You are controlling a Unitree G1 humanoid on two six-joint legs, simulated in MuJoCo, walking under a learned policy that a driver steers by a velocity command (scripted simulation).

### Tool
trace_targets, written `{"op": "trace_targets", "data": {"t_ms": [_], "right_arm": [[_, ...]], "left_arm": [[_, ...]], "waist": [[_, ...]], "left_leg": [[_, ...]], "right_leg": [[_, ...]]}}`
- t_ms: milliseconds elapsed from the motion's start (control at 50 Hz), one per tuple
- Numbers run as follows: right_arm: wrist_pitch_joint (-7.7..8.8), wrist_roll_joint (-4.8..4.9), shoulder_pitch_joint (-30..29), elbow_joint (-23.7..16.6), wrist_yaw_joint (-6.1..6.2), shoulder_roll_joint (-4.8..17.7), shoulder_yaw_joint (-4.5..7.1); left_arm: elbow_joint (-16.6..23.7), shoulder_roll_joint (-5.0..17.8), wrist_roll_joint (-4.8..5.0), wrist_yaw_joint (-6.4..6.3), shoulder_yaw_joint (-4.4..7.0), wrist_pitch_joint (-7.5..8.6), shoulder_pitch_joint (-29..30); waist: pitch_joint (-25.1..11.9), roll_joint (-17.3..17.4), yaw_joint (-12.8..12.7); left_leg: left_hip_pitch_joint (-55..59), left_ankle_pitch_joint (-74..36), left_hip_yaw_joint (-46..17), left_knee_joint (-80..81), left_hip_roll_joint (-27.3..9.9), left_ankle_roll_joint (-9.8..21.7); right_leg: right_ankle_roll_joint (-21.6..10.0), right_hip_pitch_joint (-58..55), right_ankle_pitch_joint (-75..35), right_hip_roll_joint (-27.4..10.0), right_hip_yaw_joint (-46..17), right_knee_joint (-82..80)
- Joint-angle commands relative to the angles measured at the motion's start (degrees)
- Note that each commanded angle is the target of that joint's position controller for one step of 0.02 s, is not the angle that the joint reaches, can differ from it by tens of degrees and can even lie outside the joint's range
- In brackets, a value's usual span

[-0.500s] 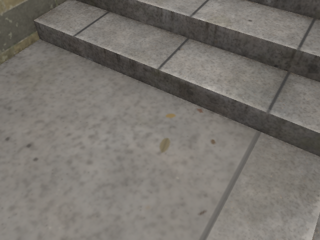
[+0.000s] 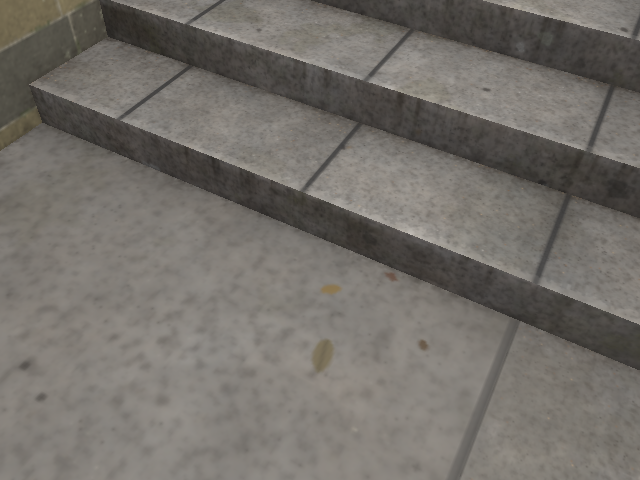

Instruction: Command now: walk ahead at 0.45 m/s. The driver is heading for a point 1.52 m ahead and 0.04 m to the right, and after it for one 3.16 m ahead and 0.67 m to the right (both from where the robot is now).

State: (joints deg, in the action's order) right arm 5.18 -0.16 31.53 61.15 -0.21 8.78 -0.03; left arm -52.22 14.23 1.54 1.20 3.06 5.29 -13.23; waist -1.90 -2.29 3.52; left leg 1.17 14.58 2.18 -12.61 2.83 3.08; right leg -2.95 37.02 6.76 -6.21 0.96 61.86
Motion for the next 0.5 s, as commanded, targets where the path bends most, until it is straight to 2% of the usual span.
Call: {"op": "trace_targets", "data": {"t_ms": [20,80,120,160,180,200,220,240,260,280,300,320,340,360,380,400,440,500], "right_arm": [[-0.03,-0.43,2.4,-2.4,0.84,8.9,1.27],[0.08,0.11,3.9,-2.7,1.37,10.4,1.76],[0.27,0.76,4.3,-2.7,1.45,10.7,2.12],[0.06,0.90,3.5,-2.9,1.56,11.1,2.46],[-0.10,0.71,2.8,-3.3,1.61,11.6,2.68],[-0.40,0.35,2.2,-3.6,1.63,12.5,3.00],[-0.94,-0.08,1.2,-3.8,1.53,13.0,3.21],[-1.25,-0.22,-0.5,-4.5,1.33,13.0,3.07],[-0.96,-1.05,-0.4,-6.2,1.04,10.5,1.97],[0.38,0.17,8.3,-5.6,0.01,-0.3,-0.69],[2.08,1.96,2.2,-6.3,-0.29,5.9,0.61],[2.74,3.31,-4.4,-8.6,-0.37,9.4,1.61],[2.91,2.80,-8.1,-9.5,0.19,10.4,1.87],[2.44,2.14,-9.0,-9.5,0.61,10.1,2.54],[1.49,1.79,-7.1,-9.3,0.59,8.8,2.66],[0.62,1.72,-6.1,-9.0,0.69,7.7,2.78],[-0.46,1.36,-7.4,-9.7,0.95,7.3,3.05],[-0.61,0.47,-15.6,-12.7,1.19,8.6,3.53]], "left_arm": [[5.3,-0.3,-0.25,0.25,-0.53,0.28,8.3],[8.2,0.0,0.13,0.88,-1.07,0.69,15.3],[9.4,0.8,0.44,1.29,-1.11,0.87,17.6],[10.5,1.7,0.43,1.75,-0.91,1.29,18.5],[10.6,2.8,0.37,1.84,-0.42,1.54,17.2],[10.1,4.3,0.36,1.67,0.31,1.62,14.1],[8.3,6.5,0.50,1.31,1.47,1.62,6.8],[5.3,8.9,0.58,0.75,2.78,1.33,-3.6],[3.1,14.0,-0.37,-0.17,3.95,0.74,-14.2],[1.8,15.3,-1.79,0.68,3.85,0.90,-16.6],[1.3,9.5,-1.57,0.79,2.41,1.06,-13.4],[2.1,6.8,-1.20,0.88,1.60,1.17,-7.4],[3.3,5.5,-1.20,1.18,1.00,1.45,-1.6],[3.5,4.2,-1.60,1.60,0.64,1.74,0.9],[2.8,3.2,-2.10,1.82,0.29,1.97,1.5],[2.0,2.8,-1.92,1.88,0.16,2.03,1.3],[0.5,3.9,-1.62,1.47,0.21,2.33,-0.5],[-0.6,6.2,-1.79,0.30,0.61,2.17,-3.5]], "waist": [[12.1,5.2,0.3],[12.6,6.6,1.5],[13.4,6.8,1.1],[12.7,6.7,-0.3],[10.6,7.7,-1.8],[7.0,9.3,-3.9],[1.9,10.8,-7.8],[-3.9,10.7,-13.1],[-12.8,2.7,-15.4],[-22.9,-13.6,-9.4],[-17.0,-8.1,-10.6],[-7.4,-4.8,-8.9],[-3.4,2.3,-6.5],[-1.3,3.4,-4.4],[-1.0,1.6,-2.3],[0.0,0.2,-1.4],[2.9,-0.6,-0.7],[5.7,-0.1,-2.1]], "left_leg": [[-2.4,-17.4,-8.9,7.7,-14.1,7.7],[-2.6,-17.6,-7.2,8.8,-14.4,7.4],[-0.6,-18.9,-6.3,8.7,-15.5,7.3],[2.8,-26.3,-5.2,6.1,-16.5,6.6],[4.6,-35.8,-4.6,3.0,-16.6,5.9],[6.5,-47.2,-4.2,-1.7,-16.6,5.2],[6.6,-56.9,-3.1,-10.7,-15.8,4.4],[0.5,-57.6,-1.7,-23.6,-13.5,2.6],[-14.6,-35.1,-0.6,-43.5,-9.3,1.1],[-33.2,15.4,-6.6,-62.8,2.4,-1.7],[-38.7,15.8,-12.4,-69.4,-0.4,0.1],[-41.8,11.0,-9.9,-69.3,-3.5,1.0],[-38.7,5.2,-8.6,-66.6,-6.8,1.1],[-35.5,2.3,-7.9,-63.8,-8.8,1.1],[-32.0,0.6,-8.3,-61.8,-10.4,1.1],[-30.8,0.2,-7.8,-60.0,-10.9,1.0],[-32.4,-0.6,-6.6,-56.8,-11.7,0.1],[-40.1,-8.5,-5.9,-48.6,-13.0,-1.8]], "right_leg": [[1.0,9.3,-5.1,-0.4,0.4,-12.2],[0.7,4.7,-8.3,1.8,2.4,-22.3],[-0.4,3.2,-9.0,2.4,2.0,-26.1],[-2.0,1.1,-8.1,3.4,2.0,-29.1],[-3.0,-2.3,-6.9,4.8,2.6,-29.9],[-3.9,-7.4,-5.2,6.7,3.5,-29.3],[-5.1,-16.3,-3.8,8.9,4.7,-28.9],[-6.7,-30.7,-5.2,8.7,4.0,-30.1],[-10.4,-49.8,-0.9,-4.7,-12.0,-30.0],[-19.9,-64.8,12.9,-17.8,-42.8,-40.1],[-16.2,-59.0,15.0,-15.1,-45.4,-46.1],[-13.6,-49.5,9.9,-13.7,-34.9,-46.6],[-12.2,-39.4,1.3,-12.0,-26.8,-48.0],[-11.4,-32.3,-4.0,-9.7,-20.9,-49.5],[-10.9,-28.4,-4.6,-7.7,-16.9,-51.2],[-11.0,-26.0,-4.5,-6.5,-14.5,-52.8],[-11.6,-22.6,-5.7,-5.5,-10.8,-55.2],[-11.7,-23.8,-7.2,-5.4,-8.6,-56.7]]}}
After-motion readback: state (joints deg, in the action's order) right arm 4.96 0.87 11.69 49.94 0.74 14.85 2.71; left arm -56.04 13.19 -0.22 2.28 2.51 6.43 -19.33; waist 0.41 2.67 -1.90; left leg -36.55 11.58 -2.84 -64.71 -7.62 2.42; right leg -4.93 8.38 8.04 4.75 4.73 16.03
